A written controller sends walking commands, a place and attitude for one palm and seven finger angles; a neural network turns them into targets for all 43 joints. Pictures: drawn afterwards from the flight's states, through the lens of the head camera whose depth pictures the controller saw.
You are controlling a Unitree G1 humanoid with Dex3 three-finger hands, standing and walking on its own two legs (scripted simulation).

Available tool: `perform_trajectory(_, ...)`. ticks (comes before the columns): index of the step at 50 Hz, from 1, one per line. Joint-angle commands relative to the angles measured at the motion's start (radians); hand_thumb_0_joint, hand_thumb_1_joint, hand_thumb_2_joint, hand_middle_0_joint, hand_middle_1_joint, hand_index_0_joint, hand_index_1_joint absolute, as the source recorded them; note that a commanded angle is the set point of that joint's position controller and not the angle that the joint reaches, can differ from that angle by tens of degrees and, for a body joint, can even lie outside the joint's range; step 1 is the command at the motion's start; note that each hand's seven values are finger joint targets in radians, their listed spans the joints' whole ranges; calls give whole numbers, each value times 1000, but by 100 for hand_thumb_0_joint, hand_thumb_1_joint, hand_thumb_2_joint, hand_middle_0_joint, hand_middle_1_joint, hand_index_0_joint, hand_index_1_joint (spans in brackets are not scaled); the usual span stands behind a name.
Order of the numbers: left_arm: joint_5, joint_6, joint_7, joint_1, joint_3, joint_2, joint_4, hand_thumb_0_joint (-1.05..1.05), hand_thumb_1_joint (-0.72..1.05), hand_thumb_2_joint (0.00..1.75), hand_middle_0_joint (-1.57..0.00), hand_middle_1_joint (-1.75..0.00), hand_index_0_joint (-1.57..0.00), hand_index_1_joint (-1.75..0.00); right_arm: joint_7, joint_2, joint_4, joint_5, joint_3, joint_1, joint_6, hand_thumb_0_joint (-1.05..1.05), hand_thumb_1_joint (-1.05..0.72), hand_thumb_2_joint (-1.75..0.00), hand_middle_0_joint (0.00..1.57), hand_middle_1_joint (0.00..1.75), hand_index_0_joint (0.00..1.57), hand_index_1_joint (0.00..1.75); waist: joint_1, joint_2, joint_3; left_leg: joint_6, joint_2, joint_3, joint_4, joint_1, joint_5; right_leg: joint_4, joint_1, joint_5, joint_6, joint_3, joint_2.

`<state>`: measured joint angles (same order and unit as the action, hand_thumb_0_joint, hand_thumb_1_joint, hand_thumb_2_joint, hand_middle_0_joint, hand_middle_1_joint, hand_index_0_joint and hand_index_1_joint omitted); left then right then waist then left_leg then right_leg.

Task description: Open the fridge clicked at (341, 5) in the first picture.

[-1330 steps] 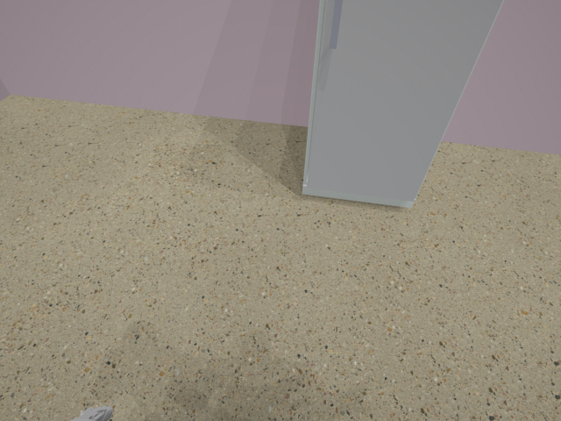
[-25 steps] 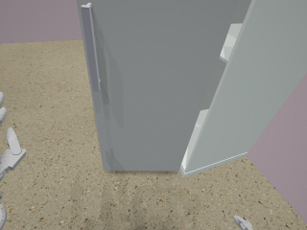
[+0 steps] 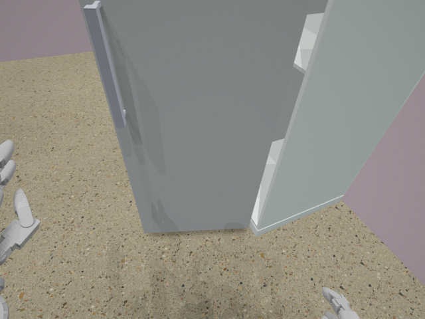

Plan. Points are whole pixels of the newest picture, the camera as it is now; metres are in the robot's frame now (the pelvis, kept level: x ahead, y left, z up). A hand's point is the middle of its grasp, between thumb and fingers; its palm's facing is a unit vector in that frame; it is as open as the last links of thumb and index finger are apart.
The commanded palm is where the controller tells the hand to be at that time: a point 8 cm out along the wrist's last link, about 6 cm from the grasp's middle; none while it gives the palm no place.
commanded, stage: stop stepping back and stand still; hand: left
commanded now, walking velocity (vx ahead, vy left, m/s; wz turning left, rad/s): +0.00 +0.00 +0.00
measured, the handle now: (110, 71) +0.61 +0.30 +0.17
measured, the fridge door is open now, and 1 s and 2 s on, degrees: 70 70 70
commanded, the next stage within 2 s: let the arm hang, fingers relaxed in 0.28 s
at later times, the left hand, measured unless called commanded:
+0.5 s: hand (71, 272) +0.19 +0.27 +0.01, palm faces +0.17 -0.87 -0.46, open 7.4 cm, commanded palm none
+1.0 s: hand out of the picture -0.05 +0.25 -0.16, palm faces +0.02 -0.96 -0.27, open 7.4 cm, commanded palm none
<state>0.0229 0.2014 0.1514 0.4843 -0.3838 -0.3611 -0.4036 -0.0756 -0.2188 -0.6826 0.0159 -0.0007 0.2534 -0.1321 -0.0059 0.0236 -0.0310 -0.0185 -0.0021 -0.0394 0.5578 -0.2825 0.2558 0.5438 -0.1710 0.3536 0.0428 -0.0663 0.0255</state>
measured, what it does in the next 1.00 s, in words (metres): stands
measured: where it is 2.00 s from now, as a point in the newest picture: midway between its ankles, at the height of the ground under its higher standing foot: outside the picture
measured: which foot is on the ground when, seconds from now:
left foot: down 0.00-1.00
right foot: down 0.00-1.00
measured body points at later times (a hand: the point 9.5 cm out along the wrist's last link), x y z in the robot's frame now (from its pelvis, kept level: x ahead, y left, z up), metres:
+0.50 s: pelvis -0.01 +0.01 +0.00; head -0.02 -0.01 +0.45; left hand +0.18 +0.31 +0.03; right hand +0.16 -0.25 -0.11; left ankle +0.03 +0.11 -0.73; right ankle -0.04 -0.09 -0.73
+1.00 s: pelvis -0.02 +0.02 +0.01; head +0.00 +0.03 +0.46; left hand -0.05 +0.30 -0.14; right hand +0.01 -0.26 -0.13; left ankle +0.03 +0.11 -0.73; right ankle -0.04 -0.09 -0.73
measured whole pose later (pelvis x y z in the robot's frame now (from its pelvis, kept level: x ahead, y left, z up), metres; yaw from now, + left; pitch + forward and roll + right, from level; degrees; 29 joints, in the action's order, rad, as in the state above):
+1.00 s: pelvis -0.02 +0.02 +0.01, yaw +2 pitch -1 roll -1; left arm -0.01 -0.02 0.00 0.26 -0.01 -0.30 1.16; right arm -0.02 -0.26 -1.11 0.02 0.00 0.22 0.02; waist -0.01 0.00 0.07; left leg -0.04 0.01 -0.02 0.43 -0.27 0.15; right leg 0.39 -0.14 0.24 0.03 -0.09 0.02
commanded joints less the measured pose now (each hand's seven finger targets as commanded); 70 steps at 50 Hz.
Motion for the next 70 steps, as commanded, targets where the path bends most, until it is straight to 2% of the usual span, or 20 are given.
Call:
perform_trajectory(1,4,92,18,-15,-153,-239,-281,0,90,90,-20,-30,-20,-30,-6,-108,184,-3,-31,-108,-67,0,-90,-90,20,30,20,30,-9,-148,-81,-40,-139,189,-166,41,-300,-87,32,-242,-31,93,-51)
perform_trajectory(4,19,78,17,49,-158,-227,-259,0,90,90,-20,-30,-20,-30,1,-109,199,-10,-39,-100,-54,0,-90,-90,20,30,20,30,-2,-106,-134,-15,-100,109,-84,62,-374,-119,64,-404,-19,139,-90)
perform_trajectory(8,32,55,15,58,-143,-216,-222,0,90,90,-20,-30,-20,-30,0,-107,210,-16,-36,-102,-31,0,-90,-90,20,30,20,30,6,-43,-137,-1,-87,79,-52,87,-388,-133,42,-519,-18,156,-120)
perform_trajectory(13,31,31,15,5,-118,-213,-206,0,90,90,-20,-30,-20,-30,-9,-107,218,-18,-32,-121,-9,0,-90,-90,20,30,20,30,4,-26,-87,-5,-79,80,-66,89,-306,-177,-12,-410,-27,155,-120)
perform_trajectory(15,29,32,18,-34,-127,-237,-243,0,90,90,-20,-30,-20,-30,-15,-108,221,-16,-31,-137,-8,0,-90,-90,20,30,20,30,1,-49,-77,-7,-75,79,-73,99,-281,-192,-29,-377,-25,162,-123)
perform_trajectory(18,25,30,21,-41,-107,-220,-249,0,90,90,-20,-30,-20,-30,-15,-109,220,-15,-29,-132,-9,0,-90,-90,20,30,20,30,-1,-58,-60,-10,-74,93,-95,92,-246,-206,-33,-287,-23,154,-112)
perform_trajectory(19,-38,-121,-113,-80,292,-77,514,0,90,90,-20,-30,-20,-30,75,-311,17,-30,-79,-195,-40,0,-90,-90,20,30,20,30,38,-81,6,-11,-130,122,47,20,-395,-26,-124,-392,2,47,-187)
perform_trajectory(20,-43,-188,-140,-84,270,-67,538,0,90,90,-20,-30,-20,-30,74,-285,13,-25,-91,-137,17,0,-90,-90,20,30,20,30,22,-86,-71,-14,-136,125,18,50,-395,-48,-129,-310,4,104,-164)
perform_trajectory(22,-46,-192,-151,-143,276,-73,624,0,90,90,-20,-30,-20,-30,70,-282,24,-10,-71,-125,62,0,-90,-90,20,30,20,30,2,-1,-25,-63,-160,204,-29,-81,-273,3,-110,-123,10,66,-121)
perform_trajectory(25,-55,-184,-155,-234,299,-106,802,0,90,90,-20,-30,-20,-30,69,-278,-6,6,-57,-136,85,0,-90,-90,20,30,20,30,2,136,-28,-50,-112,199,-14,-81,-222,-57,-91,-140,41,123,-153)
perform_trajectory(27,-53,-187,-151,-285,314,-116,929,0,90,90,-20,-30,-20,-30,68,-266,-54,12,-51,-129,103,0,-90,-90,20,30,20,30,12,123,-31,-34,-75,164,9,-41,-189,-104,-102,-156,68,159,-194)
perform_trajectory(29,-50,-191,-145,-324,331,-116,1040,0,90,90,-20,-30,-20,-30,65,-251,-99,17,-41,-122,118,0,-90,-90,20,30,20,30,20,48,-31,-22,-61,142,-1,5,-181,-129,-101,-162,77,171,-205)
perform_trajectory(32,-42,-197,-142,-326,346,-101,1178,0,90,90,-20,-30,-20,-30,62,-240,-161,15,-27,-128,126,0,-90,-90,20,30,20,30,9,-102,6,-35,-94,193,-116,-5,-146,-147,-60,-56,39,138,-146)
perform_trajectory(34,-39,-196,-144,-299,346,-94,1262,0,90,90,-20,-30,-20,-30,58,-238,-203,13,-25,-136,127,0,-90,-90,20,30,20,30,-2,-158,21,-37,-96,202,-165,-30,-63,-179,-21,-11,31,143,-134)
perform_trajectory(39,-34,-185,-146,-274,341,-81,1397,0,90,90,-20,-30,-20,-30,47,-225,-292,9,-31,-85,126,0,-90,-90,20,30,20,30,5,-171,-10,-30,-96,189,-176,21,-25,-244,2,-5,45,158,-150)
perform_trajectory(41,-35,-183,-147,-278,341,-80,1429,0,90,90,-20,-30,-20,-30,43,-231,-315,5,-36,-64,125,0,-90,-90,20,30,20,30,11,-107,8,-30,-106,191,-186,41,-39,-258,-12,-14,39,144,-145)
perform_trajectory(53,-37,-184,-147,-293,351,-105,1508,0,90,90,-20,-30,-20,-30,47,-264,-375,4,-42,-100,123,0,-90,-90,20,30,20,30,4,-13,68,-39,-125,213,-289,59,8,-268,-22,-24,23,122,-135)
perform_trajectory(59,-37,-172,-145,-342,353,-129,1496,0,90,90,-20,-30,-20,-30,55,-276,-386,3,-40,-144,115,0,-90,-90,20,30,20,30,9,10,37,-32,-121,183,-272,121,-136,-281,-12,-107,14,129,-152)
perform_trajectory(61,-37,-171,-144,-355,352,-137,1491,0,90,90,-20,-30,-20,-30,57,-279,-386,3,-38,-158,112,0,-90,-90,20,30,20,30,8,-20,30,-30,-123,182,-277,132,-162,-277,-6,-125,10,127,-154)
perform_trajectory(70,-39,-164,-143,-394,345,-157,1470,0,90,90,-20,-30,-20,-30,60,-300,-384,-1,-33,-195,101,0,-90,-90,20,30,20,30,7,-32,-23,-25,-127,172,-275,180,-306,-278,58,-241,2,129,-163)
